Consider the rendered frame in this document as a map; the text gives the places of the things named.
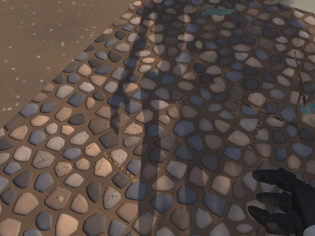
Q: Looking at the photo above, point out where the right robot forearm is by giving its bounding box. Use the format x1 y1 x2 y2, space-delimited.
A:
303 224 315 236

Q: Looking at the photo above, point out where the robot right hand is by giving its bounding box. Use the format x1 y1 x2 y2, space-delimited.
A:
247 167 315 236

